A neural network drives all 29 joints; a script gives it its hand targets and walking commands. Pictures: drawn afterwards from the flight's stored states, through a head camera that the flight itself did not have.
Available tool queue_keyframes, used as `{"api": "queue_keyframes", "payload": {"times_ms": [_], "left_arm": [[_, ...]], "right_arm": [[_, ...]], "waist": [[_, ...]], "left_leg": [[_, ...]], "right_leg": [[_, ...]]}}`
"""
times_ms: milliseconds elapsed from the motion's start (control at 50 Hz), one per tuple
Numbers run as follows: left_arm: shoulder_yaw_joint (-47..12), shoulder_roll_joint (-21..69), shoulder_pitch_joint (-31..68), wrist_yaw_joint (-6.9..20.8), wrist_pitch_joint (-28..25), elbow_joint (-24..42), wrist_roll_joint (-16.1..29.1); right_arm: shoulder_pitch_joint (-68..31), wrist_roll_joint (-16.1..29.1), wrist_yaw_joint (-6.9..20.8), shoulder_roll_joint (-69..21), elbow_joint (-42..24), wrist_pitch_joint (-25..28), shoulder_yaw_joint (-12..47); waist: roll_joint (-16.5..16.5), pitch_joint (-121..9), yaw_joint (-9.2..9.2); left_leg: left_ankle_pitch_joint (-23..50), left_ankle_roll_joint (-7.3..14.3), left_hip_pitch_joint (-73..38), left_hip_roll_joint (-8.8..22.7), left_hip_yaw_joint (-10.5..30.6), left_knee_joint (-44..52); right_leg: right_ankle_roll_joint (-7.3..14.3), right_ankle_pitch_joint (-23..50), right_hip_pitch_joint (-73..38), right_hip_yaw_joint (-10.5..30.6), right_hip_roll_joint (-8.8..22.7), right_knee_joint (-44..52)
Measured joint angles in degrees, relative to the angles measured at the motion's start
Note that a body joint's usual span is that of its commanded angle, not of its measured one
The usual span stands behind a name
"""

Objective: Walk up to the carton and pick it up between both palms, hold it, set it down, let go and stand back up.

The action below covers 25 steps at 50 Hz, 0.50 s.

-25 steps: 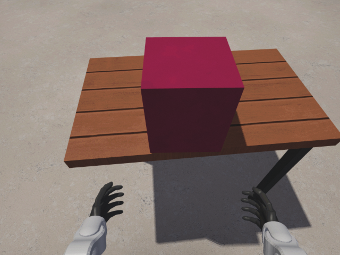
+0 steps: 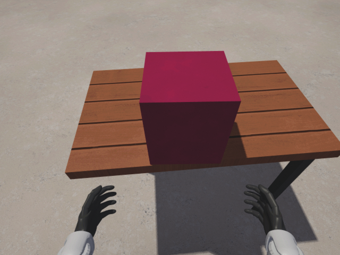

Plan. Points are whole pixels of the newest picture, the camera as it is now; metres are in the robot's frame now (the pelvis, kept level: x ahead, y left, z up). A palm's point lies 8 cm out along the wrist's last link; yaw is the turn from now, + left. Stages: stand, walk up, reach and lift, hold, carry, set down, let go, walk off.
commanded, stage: reach and lift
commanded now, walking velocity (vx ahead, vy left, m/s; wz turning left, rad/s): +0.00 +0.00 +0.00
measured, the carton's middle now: (185, 110) +0.47 -0.03 +0.06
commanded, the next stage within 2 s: none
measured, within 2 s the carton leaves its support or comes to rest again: neither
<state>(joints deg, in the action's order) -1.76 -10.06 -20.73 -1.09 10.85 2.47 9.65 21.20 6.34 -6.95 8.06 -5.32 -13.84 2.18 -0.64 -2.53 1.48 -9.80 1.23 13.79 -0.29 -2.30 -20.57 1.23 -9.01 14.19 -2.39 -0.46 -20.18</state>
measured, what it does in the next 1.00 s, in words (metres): stands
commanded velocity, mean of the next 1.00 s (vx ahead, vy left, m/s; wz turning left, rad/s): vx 0.00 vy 0.00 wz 0.00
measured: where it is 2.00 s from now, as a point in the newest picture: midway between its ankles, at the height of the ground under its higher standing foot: outside the picture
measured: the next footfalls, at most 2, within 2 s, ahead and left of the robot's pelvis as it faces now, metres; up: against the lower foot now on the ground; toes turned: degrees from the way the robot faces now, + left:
none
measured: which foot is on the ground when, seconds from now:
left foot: down 0.00-1.00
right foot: down 0.00-1.00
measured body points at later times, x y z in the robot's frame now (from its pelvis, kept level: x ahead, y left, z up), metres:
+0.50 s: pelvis +0.00 +0.01 +0.00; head +0.00 +0.01 +0.45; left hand +0.25 +0.19 +0.06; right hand +0.24 -0.19 +0.06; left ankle +0.01 +0.11 -0.75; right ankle +0.01 -0.10 -0.75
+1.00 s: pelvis +0.01 +0.01 +0.00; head +0.00 +0.02 +0.45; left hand +0.31 +0.18 +0.09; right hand +0.30 -0.20 +0.10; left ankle +0.01 +0.11 -0.75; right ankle +0.01 -0.10 -0.75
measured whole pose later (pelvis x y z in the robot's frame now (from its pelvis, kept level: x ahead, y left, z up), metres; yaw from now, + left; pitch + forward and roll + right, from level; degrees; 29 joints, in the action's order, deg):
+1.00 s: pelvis +0.01 +0.01 +0.00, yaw -1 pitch +2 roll -1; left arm 0.8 -8.5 2.7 -7.8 35.1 10.1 12.0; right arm -3.8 12.3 -5.5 12.6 -8.8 -34.6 -3.7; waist -0.3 -3.6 0.6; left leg -10.0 2.0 11.0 -0.4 -3.8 -18.8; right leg 0.4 -7.6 11.0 -0.8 -0.5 -16.5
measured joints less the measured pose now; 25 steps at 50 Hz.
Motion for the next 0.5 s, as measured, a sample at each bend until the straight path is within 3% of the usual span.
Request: {"api": "queue_keyframes", "payload": {"times_ms": [160,500], "left_arm": [[0.67,0.19,4.93,-0.56,2.20,2.09,-0.54],[2.47,1.50,10.33,-2.83,14.81,10.36,1.89]], "right_arm": [[-2.78,2.26,-0.14,-0.45,-2.48,-1.81,0.37],[-11.45,3.11,0.58,1.45,-7.83,-13.26,-2.89]], "waist": [[1.57,-0.88,-0.45],[0.18,-0.23,-1.11]], "left_leg": [[0.18,-0.04,-0.63,0.42,-0.79,0.22],[1.28,0.86,-2.03,-0.38,-1.25,2.39]], "right_leg": [[0.16,0.62,-0.40,0.80,-0.45,0.41],[-0.76,2.12,-2.00,1.29,0.26,3.11]]}}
